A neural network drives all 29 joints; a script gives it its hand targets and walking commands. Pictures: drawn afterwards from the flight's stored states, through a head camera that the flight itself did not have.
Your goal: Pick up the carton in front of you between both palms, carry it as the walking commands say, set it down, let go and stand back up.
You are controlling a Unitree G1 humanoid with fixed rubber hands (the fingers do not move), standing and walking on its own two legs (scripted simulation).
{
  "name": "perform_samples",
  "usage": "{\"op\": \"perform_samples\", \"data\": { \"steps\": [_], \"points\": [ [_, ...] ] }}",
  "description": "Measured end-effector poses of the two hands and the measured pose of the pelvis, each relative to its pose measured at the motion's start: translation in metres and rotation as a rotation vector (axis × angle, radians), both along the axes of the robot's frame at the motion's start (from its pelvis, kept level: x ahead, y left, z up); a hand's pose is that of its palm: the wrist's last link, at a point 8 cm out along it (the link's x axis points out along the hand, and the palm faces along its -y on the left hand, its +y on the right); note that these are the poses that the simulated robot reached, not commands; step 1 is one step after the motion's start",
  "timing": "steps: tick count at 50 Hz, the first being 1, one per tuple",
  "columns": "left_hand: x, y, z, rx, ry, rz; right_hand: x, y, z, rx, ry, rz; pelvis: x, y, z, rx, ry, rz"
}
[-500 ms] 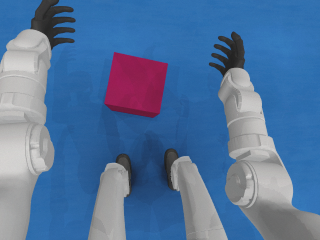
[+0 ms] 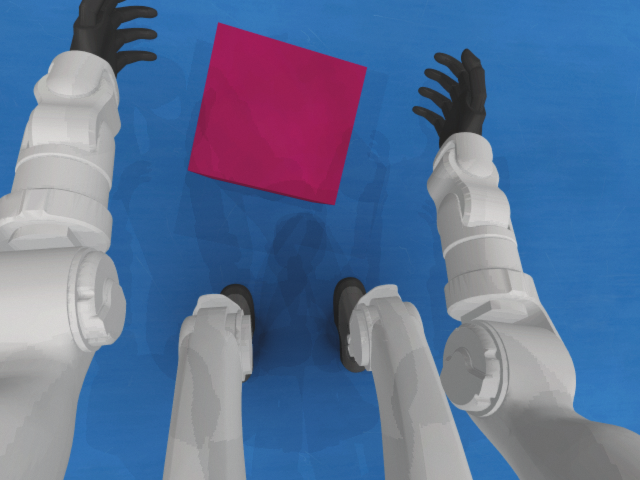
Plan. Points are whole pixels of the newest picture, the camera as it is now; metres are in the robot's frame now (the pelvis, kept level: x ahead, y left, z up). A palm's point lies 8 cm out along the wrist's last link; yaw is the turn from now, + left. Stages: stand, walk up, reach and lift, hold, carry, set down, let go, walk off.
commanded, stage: reach and lift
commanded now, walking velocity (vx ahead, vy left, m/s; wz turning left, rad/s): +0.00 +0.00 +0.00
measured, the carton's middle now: (275, 132) +0.51 +0.04 -0.42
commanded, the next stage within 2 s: none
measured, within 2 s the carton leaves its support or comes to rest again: leaves its support in 1.36 s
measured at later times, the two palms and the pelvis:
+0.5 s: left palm (162, 101) +0.53 +0.21 -0.35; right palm (405, 144) +0.48 -0.16 -0.33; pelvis -0.05 +0.00 -0.16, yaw -2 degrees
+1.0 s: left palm (176, 99) +0.54 +0.19 -0.35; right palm (388, 140) +0.49 -0.13 -0.33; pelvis -0.04 +0.00 -0.17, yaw -2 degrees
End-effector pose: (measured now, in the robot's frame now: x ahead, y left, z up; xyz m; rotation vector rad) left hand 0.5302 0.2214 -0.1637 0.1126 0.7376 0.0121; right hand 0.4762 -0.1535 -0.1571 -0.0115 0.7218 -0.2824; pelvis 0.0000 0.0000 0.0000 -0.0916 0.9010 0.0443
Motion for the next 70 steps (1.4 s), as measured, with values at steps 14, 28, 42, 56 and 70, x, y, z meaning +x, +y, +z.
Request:
{"op": "perform_samples", "data": {
  "steps": [14,28,42,56,70],
  "points": [
    [0.002,-0.006,-0.113,0.0,-0.026,-0.005,-0.002,-0.004,-0.117,0.014,0.01,-0.005,-0.042,-0.007,-0.118,-0.006,-0.167,-0.016],
    [0.003,-0.016,-0.2,-0.008,0.003,-0.032,0.012,-0.005,-0.186,0.007,0.046,0.013,-0.047,0.0,-0.17,-0.011,-0.28,-0.028],
    [0.009,-0.021,-0.183,-0.017,-0.008,-0.057,0.011,0.009,-0.181,0.023,0.044,0.021,-0.038,-0.001,-0.173,-0.014,-0.265,-0.027],
    [0.008,-0.039,-0.18,-0.015,0.028,-0.093,0.017,0.036,-0.175,0.052,0.043,0.034,-0.044,-0.002,-0.172,-0.018,-0.277,-0.023],
    [-0.004,-0.039,-0.178,-0.012,0.032,-0.084,0.025,0.038,-0.158,0.055,0.02,-0.01,-0.034,0.004,-0.178,-0.011,-0.225,-0.027]
  ]
}}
